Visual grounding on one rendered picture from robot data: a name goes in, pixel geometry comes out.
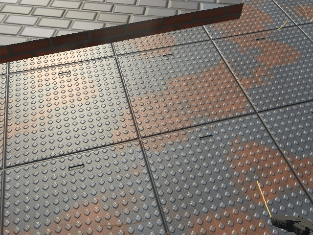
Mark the robot right hand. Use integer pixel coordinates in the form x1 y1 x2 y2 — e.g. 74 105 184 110
270 215 313 235

